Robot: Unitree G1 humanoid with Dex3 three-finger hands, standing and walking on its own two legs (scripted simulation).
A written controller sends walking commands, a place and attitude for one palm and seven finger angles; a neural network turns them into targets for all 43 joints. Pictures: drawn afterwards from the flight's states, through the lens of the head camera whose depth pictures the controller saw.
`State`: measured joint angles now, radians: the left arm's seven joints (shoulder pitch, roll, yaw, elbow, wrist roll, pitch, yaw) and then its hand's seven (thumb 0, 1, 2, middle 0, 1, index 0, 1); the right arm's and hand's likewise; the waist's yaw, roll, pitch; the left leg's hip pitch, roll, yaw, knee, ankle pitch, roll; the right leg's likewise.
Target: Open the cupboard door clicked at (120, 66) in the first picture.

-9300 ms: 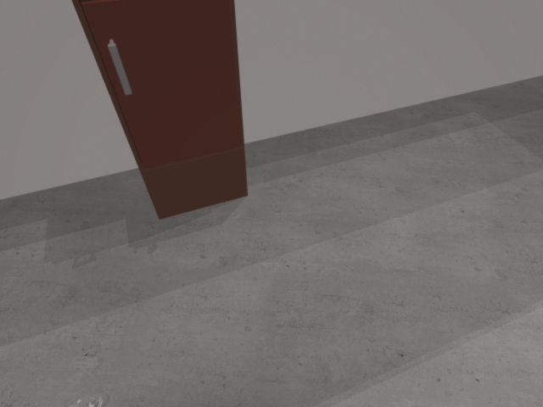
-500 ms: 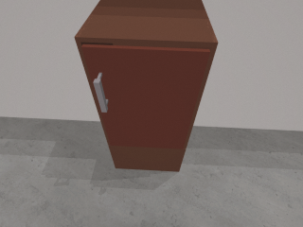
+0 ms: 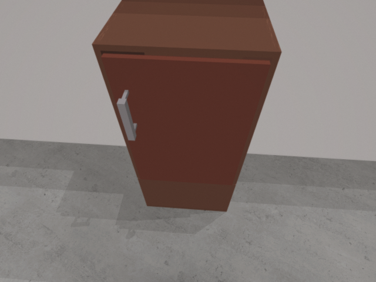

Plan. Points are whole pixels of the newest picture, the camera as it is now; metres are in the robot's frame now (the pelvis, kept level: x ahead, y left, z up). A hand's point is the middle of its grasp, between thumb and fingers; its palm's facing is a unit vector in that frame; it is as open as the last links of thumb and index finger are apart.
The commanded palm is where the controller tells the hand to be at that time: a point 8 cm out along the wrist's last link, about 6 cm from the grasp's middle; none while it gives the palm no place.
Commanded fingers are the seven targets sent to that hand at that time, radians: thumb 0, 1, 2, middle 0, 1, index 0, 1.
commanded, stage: come to a stop and stand still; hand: left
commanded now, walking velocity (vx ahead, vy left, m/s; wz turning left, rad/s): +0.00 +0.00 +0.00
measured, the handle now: (129, 116) +0.53 +0.22 +0.01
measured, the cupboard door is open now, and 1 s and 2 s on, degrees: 0 0 0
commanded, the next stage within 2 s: look again from close up in 0.36 s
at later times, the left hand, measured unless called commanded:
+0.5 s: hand out of the picture -0.02 +0.15 -0.17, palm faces +0.01 -0.99 -0.16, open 7.3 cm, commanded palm none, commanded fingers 0.00 0.90 0.90 -0.20 -0.30 -0.20 -0.30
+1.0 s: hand out of the picture +0.02 +0.19 -0.17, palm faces +0.01 -0.98 -0.20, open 7.3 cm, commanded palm none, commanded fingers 0.00 0.90 0.90 -0.20 -0.30 -0.20 -0.30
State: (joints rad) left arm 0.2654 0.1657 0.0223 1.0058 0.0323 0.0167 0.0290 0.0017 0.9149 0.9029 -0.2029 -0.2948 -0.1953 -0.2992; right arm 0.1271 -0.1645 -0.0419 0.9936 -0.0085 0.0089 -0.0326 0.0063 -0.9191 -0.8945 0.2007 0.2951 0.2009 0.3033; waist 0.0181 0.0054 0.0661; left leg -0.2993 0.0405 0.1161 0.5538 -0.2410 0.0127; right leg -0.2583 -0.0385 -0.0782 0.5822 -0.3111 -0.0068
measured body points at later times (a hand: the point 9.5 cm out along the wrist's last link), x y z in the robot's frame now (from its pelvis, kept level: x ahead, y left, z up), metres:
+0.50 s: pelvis -0.01 +0.00 +0.00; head +0.01 +0.00 +0.45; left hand -0.02 +0.20 -0.16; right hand -0.03 -0.22 -0.16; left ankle +0.03 +0.11 -0.73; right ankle +0.00 -0.11 -0.73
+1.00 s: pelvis +0.02 +0.02 +0.01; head +0.03 +0.01 +0.46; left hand +0.02 +0.24 -0.15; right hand +0.02 -0.20 -0.16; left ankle +0.03 +0.11 -0.73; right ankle +0.00 -0.11 -0.73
